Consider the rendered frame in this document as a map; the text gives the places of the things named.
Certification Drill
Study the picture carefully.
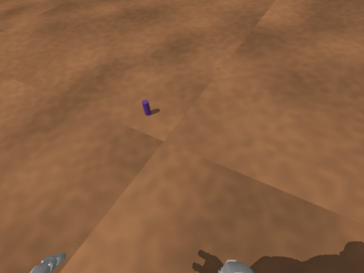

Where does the can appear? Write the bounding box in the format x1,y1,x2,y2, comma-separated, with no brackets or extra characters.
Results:
142,100,151,115

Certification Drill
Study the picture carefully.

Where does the left robot hand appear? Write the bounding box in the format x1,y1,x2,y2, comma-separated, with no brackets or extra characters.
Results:
30,253,66,273

